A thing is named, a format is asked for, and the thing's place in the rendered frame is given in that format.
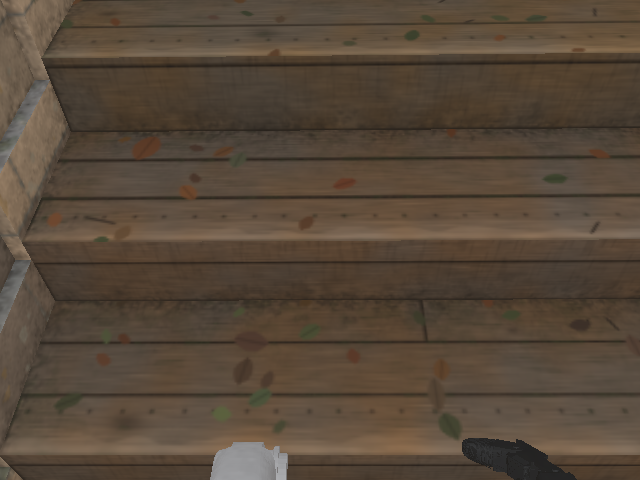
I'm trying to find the left robot thigh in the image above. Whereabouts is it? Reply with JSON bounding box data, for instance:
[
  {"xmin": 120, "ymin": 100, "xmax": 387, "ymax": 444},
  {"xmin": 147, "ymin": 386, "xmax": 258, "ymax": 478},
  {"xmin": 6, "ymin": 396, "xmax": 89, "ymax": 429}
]
[{"xmin": 210, "ymin": 442, "xmax": 288, "ymax": 480}]

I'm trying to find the left robot shin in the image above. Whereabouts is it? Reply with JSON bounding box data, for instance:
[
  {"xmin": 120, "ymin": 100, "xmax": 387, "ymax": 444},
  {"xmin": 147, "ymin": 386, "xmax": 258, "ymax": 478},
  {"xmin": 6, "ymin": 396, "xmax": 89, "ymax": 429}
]
[{"xmin": 211, "ymin": 449, "xmax": 224, "ymax": 474}]

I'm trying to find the right robot hand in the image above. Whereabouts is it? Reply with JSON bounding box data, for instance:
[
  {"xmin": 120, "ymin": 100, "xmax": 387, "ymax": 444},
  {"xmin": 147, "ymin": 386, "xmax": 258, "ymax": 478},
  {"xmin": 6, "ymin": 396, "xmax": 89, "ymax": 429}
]
[{"xmin": 462, "ymin": 438, "xmax": 577, "ymax": 480}]

